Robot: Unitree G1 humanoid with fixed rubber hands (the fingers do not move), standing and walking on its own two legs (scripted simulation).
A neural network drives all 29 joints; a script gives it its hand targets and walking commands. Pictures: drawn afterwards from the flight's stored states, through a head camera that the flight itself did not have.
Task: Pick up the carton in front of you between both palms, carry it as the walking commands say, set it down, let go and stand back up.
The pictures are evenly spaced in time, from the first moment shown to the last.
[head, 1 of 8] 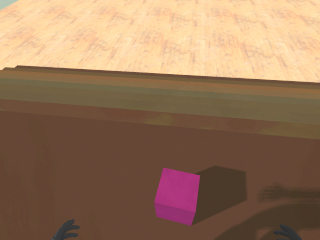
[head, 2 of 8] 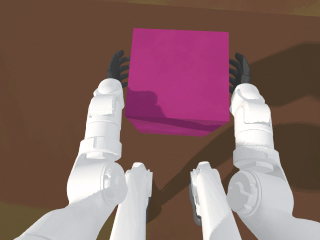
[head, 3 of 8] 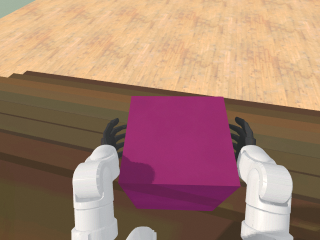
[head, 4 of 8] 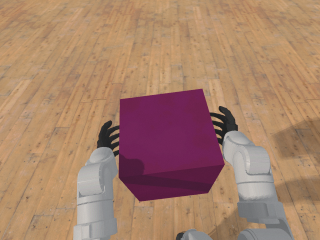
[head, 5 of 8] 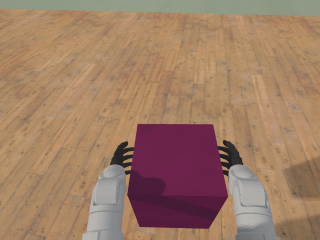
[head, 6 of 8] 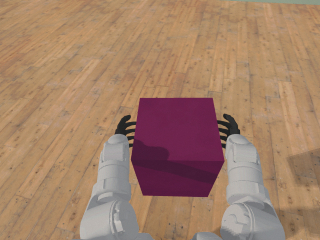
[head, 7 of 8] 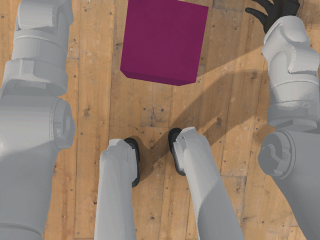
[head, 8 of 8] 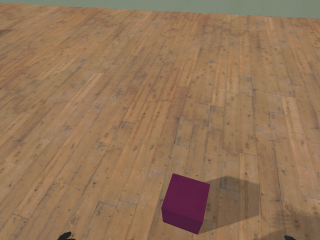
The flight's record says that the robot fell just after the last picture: no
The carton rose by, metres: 0.69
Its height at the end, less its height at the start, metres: -1.19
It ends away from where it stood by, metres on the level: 5.51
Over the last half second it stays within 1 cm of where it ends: yes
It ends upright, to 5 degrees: yes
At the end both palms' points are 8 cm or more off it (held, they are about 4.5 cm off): yes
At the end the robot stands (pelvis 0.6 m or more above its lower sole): yes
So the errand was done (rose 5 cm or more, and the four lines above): yes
